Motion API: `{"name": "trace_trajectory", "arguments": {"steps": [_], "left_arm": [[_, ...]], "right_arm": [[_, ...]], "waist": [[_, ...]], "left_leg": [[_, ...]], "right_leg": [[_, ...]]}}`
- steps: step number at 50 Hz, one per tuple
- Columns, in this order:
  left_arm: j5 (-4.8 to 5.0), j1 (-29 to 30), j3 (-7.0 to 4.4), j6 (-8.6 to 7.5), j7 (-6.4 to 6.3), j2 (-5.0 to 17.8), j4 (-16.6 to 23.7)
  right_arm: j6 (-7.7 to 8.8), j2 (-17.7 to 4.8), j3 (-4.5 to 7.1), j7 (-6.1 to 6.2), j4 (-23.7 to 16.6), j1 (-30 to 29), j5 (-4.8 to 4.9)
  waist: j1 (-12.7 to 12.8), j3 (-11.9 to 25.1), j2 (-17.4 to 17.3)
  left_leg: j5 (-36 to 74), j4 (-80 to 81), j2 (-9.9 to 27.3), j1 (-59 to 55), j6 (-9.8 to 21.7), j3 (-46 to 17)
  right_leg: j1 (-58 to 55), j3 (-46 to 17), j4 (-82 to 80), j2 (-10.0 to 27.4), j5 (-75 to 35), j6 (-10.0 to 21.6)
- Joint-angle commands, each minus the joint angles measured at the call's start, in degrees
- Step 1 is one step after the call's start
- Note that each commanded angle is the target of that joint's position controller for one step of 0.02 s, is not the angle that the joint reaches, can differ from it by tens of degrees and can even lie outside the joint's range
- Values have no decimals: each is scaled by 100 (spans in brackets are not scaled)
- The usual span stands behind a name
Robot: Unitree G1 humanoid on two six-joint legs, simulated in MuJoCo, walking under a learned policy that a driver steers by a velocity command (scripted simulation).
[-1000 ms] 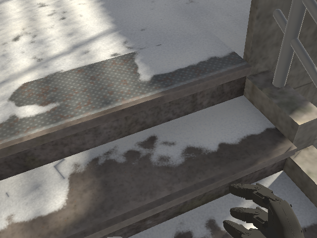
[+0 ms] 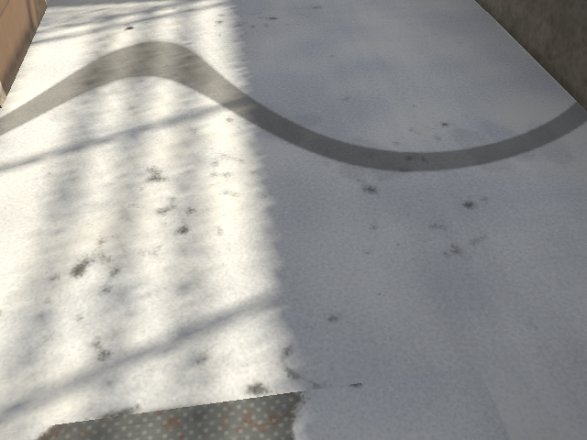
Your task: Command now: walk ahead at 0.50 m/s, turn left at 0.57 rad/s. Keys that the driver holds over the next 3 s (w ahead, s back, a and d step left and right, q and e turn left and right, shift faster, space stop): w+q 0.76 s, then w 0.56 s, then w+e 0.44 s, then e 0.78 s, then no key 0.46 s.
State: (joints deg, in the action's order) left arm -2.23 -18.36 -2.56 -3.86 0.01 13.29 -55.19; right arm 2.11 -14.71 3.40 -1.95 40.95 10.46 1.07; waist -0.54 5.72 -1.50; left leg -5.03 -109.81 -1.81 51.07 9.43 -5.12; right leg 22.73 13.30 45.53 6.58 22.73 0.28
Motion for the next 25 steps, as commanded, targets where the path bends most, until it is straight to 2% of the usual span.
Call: {"name": "trace_trajectory", "arguments": {"steps": [1,2,3,4,5,6,7,8,9,10,11,12,13,14,15,16,17,18,19,20,21,22,23,24,25], "left_arm": [[-51,628,305,-154,33,-623,319],[-78,628,300,-146,1,-410,419],[-162,369,311,-137,-28,-261,369],[-63,171,282,-95,-69,-105,372],[69,-165,240,-46,-95,91,324],[133,-498,233,-7,-121,57,241],[139,-755,197,38,-173,105,201],[147,-954,163,57,-238,158,136],[115,-1062,144,83,-294,141,157],[92,-1050,120,107,-361,180,210],[220,-1028,130,163,-479,110,236],[212,-1042,74,194,-585,271,258],[257,-662,-72,252,-633,814,378],[254,-631,-90,234,-622,857,338],[396,-737,-142,175,-550,1218,196],[359,-744,-162,129,-522,1417,231],[236,-582,-160,113,-418,1620,320],[344,-506,-134,6,-333,1376,691],[245,-618,103,-197,-82,456,1041],[257,-187,-69,-387,162,698,1096],[409,62,-135,-359,218,567,1186],[306,575,-98,-347,124,293,1513],[214,927,14,-361,39,-39,1777],[120,998,144,-369,109,-220,1966],[101,825,210,-357,170,-288,2010]], "right_arm": [[-204,907,-384,-17,-164,531,-118],[-207,719,-347,11,-289,460,-162],[-253,730,-345,50,-218,532,-180],[-267,693,-341,88,-372,443,-179],[-352,750,-361,154,-512,240,-150],[-401,685,-363,156,-660,4,-107],[-414,656,-383,106,-916,-368,-40],[-400,731,-440,67,-1188,-840,-21],[-374,727,-469,51,-1359,-1251,1],[-366,705,-487,28,-1479,-1371,-19],[-357,701,-558,6,-1696,-1592,-98],[-347,805,-633,4,-1901,-1959,-118],[-305,1074,-832,-96,-2123,-2365,-15],[-292,947,-766,-118,-2091,-2387,-12],[-248,761,-591,-109,-1921,-1788,17],[-185,195,-295,-66,-1596,-852,50],[-88,-247,-45,-83,-1233,316,31],[-105,-920,230,-65,-1010,1140,44],[-158,-1515,377,12,-804,1233,57],[-87,-1041,239,91,-777,1195,-138],[-21,-661,96,53,-556,1303,-176],[42,-200,-18,-21,-405,1014,-98],[131,166,-122,-104,-275,712,-117],[215,442,-217,-121,-34,679,-133],[250,532,-238,-113,138,799,-164]], "waist": [[-498,-897,313],[-484,-820,236],[-355,-736,357],[-343,-769,264],[-177,-977,358],[-50,-1082,374],[60,-1210,555],[161,-1392,605],[249,-1517,511],[242,-1505,487],[127,-1439,469],[217,-1373,579],[199,-1370,881],[161,-1174,810],[-131,-700,1294],[-582,-286,1524],[-1217,486,1733],[-1447,1172,989],[-714,1743,-1553],[-613,2269,-1095],[-461,1529,-548],[-246,548,-127],[20,-23,139],[245,-323,59],[359,-401,-122]], "left_leg": [[802,286,144,685,-210,-192],[1053,259,86,811,-338,-125],[868,-891,-85,1150,-463,74],[638,-1153,44,1599,-540,-72],[7,-1880,8,2390,-580,40],[-418,-2020,128,2947,-562,-68],[-774,-2060,212,3419,-579,-178],[-1103,-2061,315,3919,-554,-200],[-1288,-1829,466,4233,-563,-197],[-1329,-1452,563,4155,-590,-77],[-1119,-145,763,3807,-630,339],[-853,424,939,3294,-655,731],[-1317,2081,1180,1720,-488,1172],[-1410,2817,991,182,-307,1548],[-2293,2871,427,-961,-128,2058],[-2520,3174,-141,-1645,85,2278],[-2363,4081,-588,-2782,402,1831],[-1917,5364,-161,-4610,851,-296],[-4295,8161,919,-5768,1556,-4068],[-4894,9444,1333,-5680,1163,-5678],[-4481,9570,1454,-4885,674,-5233],[-4146,9201,1290,-3776,407,-4603],[-3499,8645,1036,-2901,187,-3545],[-2803,8573,760,-2526,94,-2758],[-2399,8708,639,-2597,14,-2563]], "right_leg": [[466,-561,-2377,825,-1210,338],[330,-406,-2534,872,-1659,428],[-13,-549,-2502,1098,-1809,632],[-397,-582,-2565,1210,-1697,631],[-924,-891,-2648,1420,-1442,673],[-1557,-928,-2672,1445,-1484,607],[-2063,-913,-2675,1484,-1559,538],[-2467,-837,-2721,1536,-1782,472],[-2755,-695,-2728,1556,-1948,382],[-2755,-505,-2800,1513,-1989,344],[-2486,-274,-3100,1257,-1715,228],[-2215,-170,-3406,1292,-1455,257],[-1322,109,-4591,1322,-1633,495],[-918,382,-4608,1218,-3067,636],[-1377,360,-4092,1465,-6306,979],[-1887,482,-3021,1404,-9845,1043],[-2254,431,-1467,1313,-11273,988],[-798,-7,366,943,-9139,497],[899,-754,2379,-504,-1896,66],[1025,-2291,4052,-895,-1412,196],[1318,-2328,5127,-857,-1471,272],[1698,-2236,5875,-756,-1487,437],[2002,-2179,6195,-549,-1664,675],[2256,-2189,6318,-415,-1620,892],[2522,-2149,6808,-412,-1510,1032]]}}
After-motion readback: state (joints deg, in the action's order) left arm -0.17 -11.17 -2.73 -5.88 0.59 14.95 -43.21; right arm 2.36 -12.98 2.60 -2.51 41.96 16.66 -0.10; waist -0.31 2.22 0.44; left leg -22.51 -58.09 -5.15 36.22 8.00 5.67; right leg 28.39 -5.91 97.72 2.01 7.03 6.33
